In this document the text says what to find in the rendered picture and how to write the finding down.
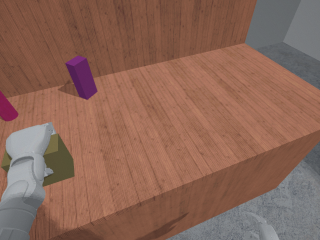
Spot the table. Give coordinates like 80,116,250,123
0,0,320,240

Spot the sponge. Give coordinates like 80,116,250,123
1,133,75,187

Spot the robot right hand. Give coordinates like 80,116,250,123
242,212,279,240

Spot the robot left hand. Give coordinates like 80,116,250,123
5,122,56,177

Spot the robot left forearm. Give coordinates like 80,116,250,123
0,152,46,240

